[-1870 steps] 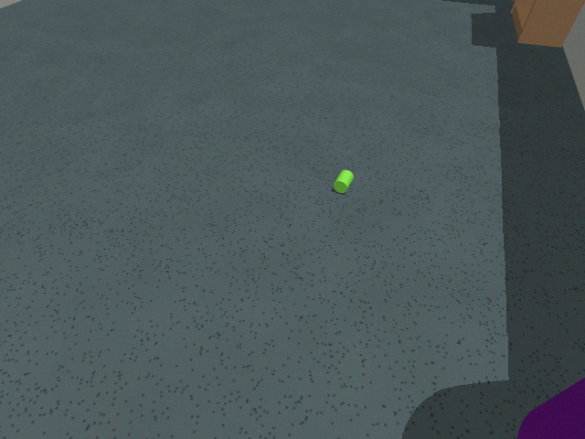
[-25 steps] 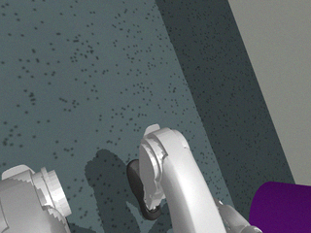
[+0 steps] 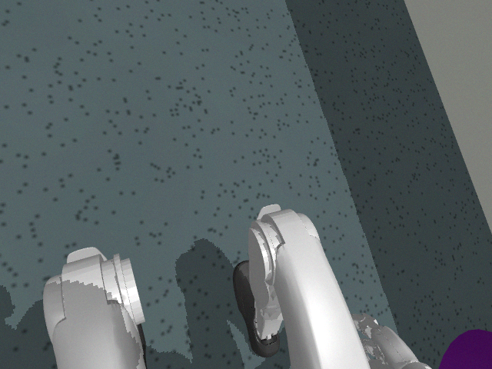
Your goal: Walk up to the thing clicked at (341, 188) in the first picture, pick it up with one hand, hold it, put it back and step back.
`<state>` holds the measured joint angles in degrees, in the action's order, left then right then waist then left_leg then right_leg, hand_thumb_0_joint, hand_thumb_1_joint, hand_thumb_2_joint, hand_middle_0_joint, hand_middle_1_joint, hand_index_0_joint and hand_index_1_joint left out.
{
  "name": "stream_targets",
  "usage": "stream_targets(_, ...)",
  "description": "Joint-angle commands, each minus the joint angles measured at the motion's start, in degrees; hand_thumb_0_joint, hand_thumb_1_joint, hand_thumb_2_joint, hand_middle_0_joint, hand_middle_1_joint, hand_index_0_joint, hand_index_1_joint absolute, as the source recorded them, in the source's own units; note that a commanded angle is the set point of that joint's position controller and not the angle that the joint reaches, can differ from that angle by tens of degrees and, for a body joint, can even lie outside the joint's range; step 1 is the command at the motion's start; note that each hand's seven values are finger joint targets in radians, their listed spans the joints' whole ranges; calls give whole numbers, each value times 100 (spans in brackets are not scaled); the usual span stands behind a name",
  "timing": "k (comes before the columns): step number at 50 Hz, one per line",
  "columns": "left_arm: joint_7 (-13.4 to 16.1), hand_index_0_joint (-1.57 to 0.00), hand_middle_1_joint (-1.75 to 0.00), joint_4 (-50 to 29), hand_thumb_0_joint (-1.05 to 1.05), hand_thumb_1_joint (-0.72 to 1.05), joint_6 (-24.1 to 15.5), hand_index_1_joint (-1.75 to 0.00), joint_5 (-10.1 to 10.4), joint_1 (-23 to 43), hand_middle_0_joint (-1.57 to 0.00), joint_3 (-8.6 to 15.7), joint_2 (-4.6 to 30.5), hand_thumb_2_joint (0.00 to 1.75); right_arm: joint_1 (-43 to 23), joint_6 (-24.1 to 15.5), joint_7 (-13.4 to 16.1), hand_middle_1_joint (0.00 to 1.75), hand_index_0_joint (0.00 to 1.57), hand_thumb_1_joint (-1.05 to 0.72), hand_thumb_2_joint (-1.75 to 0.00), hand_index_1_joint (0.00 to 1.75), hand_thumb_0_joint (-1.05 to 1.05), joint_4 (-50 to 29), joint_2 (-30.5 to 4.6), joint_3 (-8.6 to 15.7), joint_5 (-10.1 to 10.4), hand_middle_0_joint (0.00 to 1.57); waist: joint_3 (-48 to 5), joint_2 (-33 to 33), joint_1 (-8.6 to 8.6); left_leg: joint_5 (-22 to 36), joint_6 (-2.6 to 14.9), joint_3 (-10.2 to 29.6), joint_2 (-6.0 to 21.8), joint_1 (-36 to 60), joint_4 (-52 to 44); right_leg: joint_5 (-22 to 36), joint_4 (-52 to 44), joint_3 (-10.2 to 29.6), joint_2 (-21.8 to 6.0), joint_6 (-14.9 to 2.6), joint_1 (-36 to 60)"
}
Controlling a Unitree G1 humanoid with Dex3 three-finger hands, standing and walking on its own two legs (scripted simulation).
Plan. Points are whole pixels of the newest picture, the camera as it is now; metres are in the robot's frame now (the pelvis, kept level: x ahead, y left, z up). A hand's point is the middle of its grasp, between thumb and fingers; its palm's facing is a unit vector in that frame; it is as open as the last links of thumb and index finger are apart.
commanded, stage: settle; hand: left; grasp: from above
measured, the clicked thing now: out of the picture +0.47 +0.38 -0.20
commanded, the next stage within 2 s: lift in 0.12 s
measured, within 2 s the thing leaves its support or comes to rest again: neither
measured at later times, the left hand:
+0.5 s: hand out of the picture +0.44 +0.37 -0.11, palm faces -0.50 -0.08 -0.86, open 12.2 cm
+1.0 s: hand out of the picture +0.37 +0.35 +0.07, palm faces -0.44 -0.10 -0.89, open 12.2 cm
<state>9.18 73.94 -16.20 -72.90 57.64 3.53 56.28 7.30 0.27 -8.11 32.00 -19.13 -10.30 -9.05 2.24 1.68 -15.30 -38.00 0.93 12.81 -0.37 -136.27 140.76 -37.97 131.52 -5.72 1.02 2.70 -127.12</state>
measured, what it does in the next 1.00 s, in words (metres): rises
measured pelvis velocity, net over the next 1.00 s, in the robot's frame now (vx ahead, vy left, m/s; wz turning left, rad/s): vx -0.01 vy -0.01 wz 0.14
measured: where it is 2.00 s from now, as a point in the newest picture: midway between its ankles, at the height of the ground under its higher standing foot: (200, 349)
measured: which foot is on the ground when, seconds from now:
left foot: down 0.00-1.00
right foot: down 0.00-1.00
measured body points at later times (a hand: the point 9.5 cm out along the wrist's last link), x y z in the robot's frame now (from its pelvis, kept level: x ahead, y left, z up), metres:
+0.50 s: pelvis -0.01 +0.00 +0.03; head +0.23 +0.11 +0.40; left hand +0.46 +0.37 -0.06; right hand +0.08 -0.27 -0.06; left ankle +0.07 +0.12 -0.29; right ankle +0.12 -0.14 -0.29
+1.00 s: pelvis -0.01 -0.01 +0.15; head +0.17 +0.07 +0.55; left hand +0.39 +0.35 +0.12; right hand +0.16 -0.25 +0.03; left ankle +0.07 +0.12 -0.29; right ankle +0.12 -0.14 -0.29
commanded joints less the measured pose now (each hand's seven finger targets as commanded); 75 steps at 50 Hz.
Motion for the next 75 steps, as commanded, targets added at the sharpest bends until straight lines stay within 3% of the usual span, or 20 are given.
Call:
stream_targets(1,-87,-79,-85,-1315,0,40,-155,-82,284,1909,-76,244,1382,91,1213,173,166,30,20,-89,-90,30,0,-46,-1645,638,63,20,-3799,-2401,-322,1184,-62,-475,52,3546,-1571,1254,-1163,-605,140,-521,1511)
stream_targets(9,60,-79,-90,-1525,0,41,-404,-87,136,2041,-76,661,1874,94,1149,382,283,30,20,-90,-90,30,0,-88,-1606,623,73,20,-4275,-2667,-89,1283,-62,-622,-29,3767,-1585,1225,-1265,-486,135,-568,1504)
stream_targets(11,112,-84,-94,-1607,0,43,-397,-89,88,2113,-79,566,1737,88,1159,416,278,30,20,-93,-91,30,0,-71,-1523,619,83,20,-4421,-2836,-96,1291,-63,-642,-2,3915,-1703,1236,-1239,-496,132,-556,1477)
stream_targets(12,123,-76,-86,-1508,0,36,-359,-81,62,2016,-72,541,1648,92,1183,424,278,30,20,-89,-89,30,0,-48,-1543,657,101,20,-4351,-2887,-77,1302,-79,-588,-29,4020,-1804,1212,-1230,-509,120,-566,1384)
stream_targets(13,129,-80,-93,-1530,0,40,-315,-88,102,1970,-76,571,1644,84,1181,439,286,30,20,-93,-91,30,0,-41,-1536,673,115,20,-4409,-2909,-22,1247,-79,-595,-12,4053,-1866,1166,-1240,-504,125,-573,1332)
stream_targets(17,-8,-88,-90,-1592,0,52,-40,-86,278,1786,-85,499,1422,91,1260,471,284,30,20,-91,-90,30,0,-79,-1514,823,204,20,-4504,-2968,58,1106,-53,-611,-27,4216,-2192,1093,-1391,-444,87,-562,1361)
stream_targets(22,-435,-94,-88,-2006,0,61,187,-83,632,1425,-90,451,1251,87,1317,560,332,30,20,-91,-90,30,0,-70,-1420,986,325,20,-4789,-2691,178,1100,1,-645,-2,4415,-2447,1080,-1608,-319,67,-553,1561)
stream_targets(23,-544,-94,-87,-2095,0,60,175,-82,718,1363,-90,361,1084,86,1325,578,349,30,20,-91,-90,30,0,-38,-1356,991,340,20,-4757,-2548,137,1111,32,-723,-14,4328,-2412,1115,-1713,-273,64,-545,1717)
stream_targets(27,-920,-97,-83,-2715,0,62,-6,-79,1002,1128,-93,620,1252,85,1331,616,441,30,20,-91,-90,30,0,14,-1298,1124,410,20,-4953,-2324,347,1242,39,-772,-54,4483,-2560,1179,-1905,-125,12,-563,1975)
stream_targets(30,-1071,-96,-83,-3023,0,60,-203,-80,1182,929,-93,650,1098,87,1316,622,508,30,20,-91,-90,30,0,40,-1198,1203,479,20,-5068,-2258,398,1280,21,-678,-12,4826,-2804,1198,-2003,-85,-4,-535,2014)
stream_targets(32,-1057,-95,-83,-3196,0,59,-342,-80,1264,749,-92,799,1195,88,1227,618,555,30,20,-91,-90,30,0,44,-1154,1269,519,20,-5069,-2245,509,1165,12,-703,-25,4881,-2983,1152,-2110,-37,-20,-540,2118)
stream_targets(37,-904,-94,-87,-3330,0,59,-429,-85,1306,351,-92,645,763,95,1099,572,597,30,20,-90,-90,30,0,33,-964,1306,611,20,-4997,-2166,574,616,54,-635,56,5119,-3615,995,-2390,-30,-5,-442,2461)
stream_targets(43,-765,-93,-89,-3956,0,61,-68,-87,1369,-59,-91,504,421,96,1039,551,663,30,20,-90,-90,30,0,3,-949,1462,753,20,-5120,-2162,698,719,35,-494,90,5927,-4367,1115,-2912,-29,-19,-405,3067)
stream_targets(48,-872,-91,-88,-4419,0,57,235,-86,1624,-589,-89,478,244,97,841,514,784,30,20,-89,-90,30,0,-2,-839,1504,850,20,-4898,-1791,801,621,55,-536,141,6433,-4972,1071,-3608,34,-9,-355,3829)
stream_targets(52,-908,-92,-87,-4751,0,58,420,-86,1807,-1051,-90,228,-177,99,654,452,893,30,20,-89,-90,30,0,-15,-663,1450,911,20,-4551,-1544,836,504,57,-705,169,6776,-5490,986,-4324,101,19,-332,4556)
stream_targets(56,-826,-92,-82,-4842,0,58,555,-81,1842,-1599,-91,265,-333,95,547,365,1009,30,20,-89,-89,30,0,38,-588,1440,963,20,-4214,-1362,938,450,37,-813,163,7121,-6039,934,-4936,192,17,-327,5218)
stream_targets(65,-603,-93,-85,-4280,0,59,617,-82,1720,-2136,-91,-80,-921,91,474,93,1160,30,20,-90,-90,30,0,245,-389,1403,1023,20,-3220,-741,967,652,37,-995,125,7825,-7096,899,-6401,428,46,-333,6643)
stream_targets(70,-468,-94,-83,-4124,0,60,579,-80,1630,-2272,-92,-221,-1120,89,469,-31,1177,30,20,-91,-90,30,0,275,-358,1438,1033,20,-2974,-778,1085,550,12,-999,99,8330,-7768,771,-7043,514,73,-326,7224)
stream_targets(72,-410,-92,-83,-4211,0,58,548,-80,1587,-2255,-90,-343,-1321,87,502,-78,1183,30,20,-91,-90,30,0,298,-338,1461,1038,20,-3023,-814,1062,732,-15,-1000,101,8659,-7954,910,-7228,535,80,-332,7400)
stream_targets(75,-265,-91,-82,-4193,0,56,537,-80,1463,-2229,-89,-357,-1331,87,560,-128,1191,30,20,-91,-90,30,0,334,-347,1496,1062,20,-3024,-851,1130,1066,-46,-1045,97,9153,-8234,1185,-7489,527,90,-339,7686)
